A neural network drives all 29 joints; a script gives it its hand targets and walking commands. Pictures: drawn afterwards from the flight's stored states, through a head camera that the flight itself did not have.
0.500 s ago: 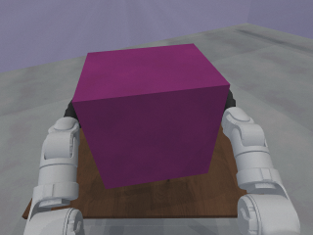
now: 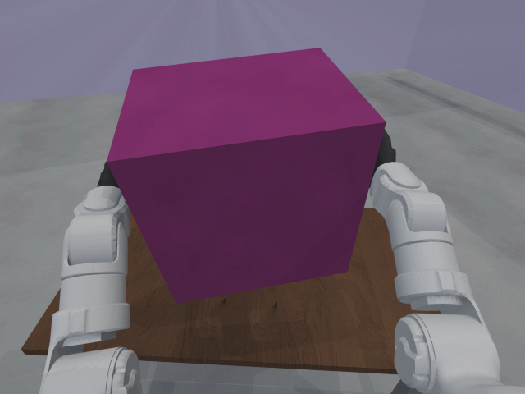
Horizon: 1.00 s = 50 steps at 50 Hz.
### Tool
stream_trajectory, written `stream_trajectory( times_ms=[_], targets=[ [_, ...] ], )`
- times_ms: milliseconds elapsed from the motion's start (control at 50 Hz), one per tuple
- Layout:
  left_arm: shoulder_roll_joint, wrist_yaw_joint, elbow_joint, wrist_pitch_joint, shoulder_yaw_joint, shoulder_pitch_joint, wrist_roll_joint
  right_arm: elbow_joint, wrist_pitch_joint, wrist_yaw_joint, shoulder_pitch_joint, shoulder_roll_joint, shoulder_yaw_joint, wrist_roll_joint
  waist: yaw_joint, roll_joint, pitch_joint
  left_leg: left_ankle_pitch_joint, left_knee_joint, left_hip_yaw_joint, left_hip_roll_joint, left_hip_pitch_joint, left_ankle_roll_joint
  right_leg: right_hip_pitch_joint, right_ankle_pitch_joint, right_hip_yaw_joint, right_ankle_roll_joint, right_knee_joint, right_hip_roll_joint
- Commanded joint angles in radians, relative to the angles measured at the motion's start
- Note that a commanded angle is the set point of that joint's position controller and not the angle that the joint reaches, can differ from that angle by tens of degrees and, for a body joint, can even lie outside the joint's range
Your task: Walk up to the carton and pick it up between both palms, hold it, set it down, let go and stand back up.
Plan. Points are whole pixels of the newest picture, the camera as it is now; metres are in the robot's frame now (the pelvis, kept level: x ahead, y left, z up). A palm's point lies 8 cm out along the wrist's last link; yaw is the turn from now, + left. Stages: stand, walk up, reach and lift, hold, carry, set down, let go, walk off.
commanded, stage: hold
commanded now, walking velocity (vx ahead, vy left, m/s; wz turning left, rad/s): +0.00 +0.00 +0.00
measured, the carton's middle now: (247, 177) +0.41 +0.03 +0.19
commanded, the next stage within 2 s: none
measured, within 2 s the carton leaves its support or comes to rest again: neither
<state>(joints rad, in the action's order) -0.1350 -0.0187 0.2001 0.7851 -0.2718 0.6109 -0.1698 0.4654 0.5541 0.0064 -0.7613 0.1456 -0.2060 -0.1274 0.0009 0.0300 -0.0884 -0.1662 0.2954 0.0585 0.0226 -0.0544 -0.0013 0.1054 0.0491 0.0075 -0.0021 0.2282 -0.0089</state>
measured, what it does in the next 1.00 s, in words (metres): stands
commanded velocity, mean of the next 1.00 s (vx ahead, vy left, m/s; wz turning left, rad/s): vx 0.00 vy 0.00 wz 0.00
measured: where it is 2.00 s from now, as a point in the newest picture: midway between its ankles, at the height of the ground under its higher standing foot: outside the picture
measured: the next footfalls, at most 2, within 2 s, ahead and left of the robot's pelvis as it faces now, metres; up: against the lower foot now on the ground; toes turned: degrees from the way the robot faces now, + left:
none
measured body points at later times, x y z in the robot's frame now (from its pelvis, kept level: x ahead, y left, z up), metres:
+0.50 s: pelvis +0.01 +0.00 +0.00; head -0.06 +0.03 +0.44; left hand +0.35 +0.23 +0.18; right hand +0.38 -0.15 +0.22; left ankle +0.00 +0.11 -0.75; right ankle +0.05 -0.13 -0.75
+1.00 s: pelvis +0.01 -0.01 +0.00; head -0.03 -0.04 +0.45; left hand +0.38 +0.20 +0.18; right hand +0.40 -0.19 +0.18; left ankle +0.00 +0.11 -0.75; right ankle +0.05 -0.13 -0.75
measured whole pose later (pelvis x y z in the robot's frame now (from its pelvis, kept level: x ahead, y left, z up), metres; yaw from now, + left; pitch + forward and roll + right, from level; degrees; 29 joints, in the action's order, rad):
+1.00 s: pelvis +0.01 -0.01 +0.00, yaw +0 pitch -3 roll +0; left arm -0.13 -0.05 0.28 0.69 -0.28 0.56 -0.18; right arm 0.40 0.54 0.06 -0.65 0.15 -0.10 -0.11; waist 0.00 -0.07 -0.06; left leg -0.17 0.29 0.06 0.01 -0.06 0.00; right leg 0.11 0.06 0.01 0.00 0.23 0.01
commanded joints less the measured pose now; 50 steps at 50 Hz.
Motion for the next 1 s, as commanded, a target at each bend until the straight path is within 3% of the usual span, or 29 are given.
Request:
stream_trajectory(
  times_ms=[0, 120, 220, 280, 360, 400, 480, 560, 600, 640, 740, 800, 880, 940, 980],
  targets=[
    [0.551, -0.232, -0.147, -0.152, 0.404, 0.768, 0.208, -0.087, -0.067, -0.119, -0.525, -0.500, 0.290, -0.047, 0.168, -0.075, -0.294, 0.030, -0.118, -0.020, 0.006, -0.231, 0.043, -0.382, -0.085, -0.008, -0.036, 0.027, 0.049],
    [0.456, -0.247, -0.146, -0.181, 0.291, 0.612, 0.195, -0.327, -0.080, -0.066, -0.548, -0.557, 0.451, -0.101, 0.096, 0.098, -0.379, 0.139, -0.086, -0.049, 0.053, -0.231, -0.009, -0.508, -0.280, -0.023, 0.002, 0.043, 0.030],
    [0.451, -0.243, -0.217, -0.207, 0.309, 0.543, 0.229, -0.541, -0.096, -0.023, -0.566, -0.591, 0.573, -0.153, 0.071, 0.155, -0.445, 0.188, -0.068, -0.051, 0.076, -0.236, -0.023, -0.563, -0.469, -0.034, 0.034, 0.071, 0.015],
    [0.479, -0.234, -0.308, -0.216, 0.371, 0.579, 0.256, -0.578, -0.098, -0.010, -0.537, -0.592, 0.586, -0.175, 0.085, 0.103, -0.471, 0.218, -0.055, -0.039, 0.071, -0.210, -0.008, -0.540, -0.472, -0.026, 0.027, 0.082, 0.022],
    [0.515, -0.203, -0.481, -0.222, 0.482, 0.722, 0.296, -0.526, -0.090, -0.020, -0.476, -0.570, 0.543, -0.192, 0.120, -0.054, -0.481, 0.267, -0.036, -0.017, 0.055, -0.155, 0.037, -0.457, -0.360, -0.001, -0.001, 0.082, 0.047],
    [0.537, -0.184, -0.514, -0.211, 0.539, 0.784, 0.307, -0.464, -0.087, -0.034, -0.469, -0.544, 0.491, -0.185, 0.142, -0.143, -0.439, 0.267, -0.032, -0.005, 0.043, -0.140, 0.066, -0.380, -0.257, 0.008, -0.014, 0.068, 0.056],
    [0.565, -0.183, -0.365, -0.154, 0.558, 0.814, 0.265, -0.241, -0.074, -0.069, -0.489, -0.460, 0.343, -0.128, 0.190, -0.247, -0.257, 0.084, -0.075, -0.001, 0.010, -0.209, 0.104, -0.286, -0.043, 0.004, -0.039, 0.033, 0.047],
    [0.602, -0.214, -0.171, -0.114, 0.505, 0.791, 0.181, -0.038, -0.060, -0.109, -0.516, -0.424, 0.257, -0.068, 0.199, -0.273, -0.149, -0.159, -0.163, 0.006, -0.033, -0.340, 0.082, -0.346, 0.026, 0.010, -0.046, 0.052, 0.056],
    [0.598, -0.231, -0.087, -0.105, 0.466, 0.762, 0.150, 0.015, -0.052, -0.125, -0.526, -0.417, 0.240, -0.047, 0.196, -0.245, -0.129, -0.219, -0.189, 0.005, -0.040, -0.366, 0.064, -0.364, 0.044, 0.010, -0.045, 0.051, 0.062],
    [0.575, -0.253, -0.008, -0.097, 0.411, 0.717, 0.127, 0.022, -0.044, -0.132, -0.542, -0.419, 0.227, -0.026, 0.189, -0.178, -0.121, -0.225, -0.195, -0.003, -0.035, -0.357, 0.041, -0.360, 0.064, 0.005, -0.043, 0.036, 0.063],
    [0.502, -0.287, 0.029, -0.116, 0.268, 0.651, 0.117, -0.074, -0.040, -0.113, -0.588, -0.478, 0.288, -0.033, 0.120, -0.005, -0.198, -0.036, -0.145, -0.034, 0.007, -0.258, 0.002, -0.366, 0.013, -0.013, -0.032, 0.001, 0.048],
    [0.465, -0.275, -0.044, -0.156, 0.222, 0.660, 0.141, -0.184, -0.055, -0.092, -0.609, -0.537, 0.379, -0.069, 0.075, 0.073, -0.299, 0.085, -0.113, -0.048, 0.035, -0.227, -0.016, -0.419, -0.100, -0.017, -0.016, 0.014, 0.044],
    [0.465, -0.235, -0.245, -0.224, 0.295, 0.678, 0.232, -0.457, -0.095, -0.058, -0.628, -0.620, 0.544, -0.152, 0.053, 0.143, -0.508, 0.206, -0.071, -0.053, 0.062, -0.219, -0.024, -0.532, -0.371, -0.025, 0.019, 0.066, 0.033],
    [0.485, -0.203, -0.406, -0.265, 0.390, 0.680, 0.306, -0.636, -0.121, -0.027, -0.585, -0.671, 0.643, -0.201, 0.059, 0.151, -0.639, 0.277, -0.037, -0.049, 0.081, -0.208, -0.015, -0.591, -0.586, -0.030, 0.047, 0.112, 0.022],
    [0.493, -0.190, -0.492, -0.274, 0.425, 0.684, 0.325, -0.676, -0.120, -0.011, -0.522, -0.676, 0.651, -0.213, 0.072, 0.112, -0.647, 0.276, -0.033, -0.041, 0.088, -0.219, -0.004, -0.605, -0.646, -0.032, 0.053, 0.135, 0.015]
  ],
)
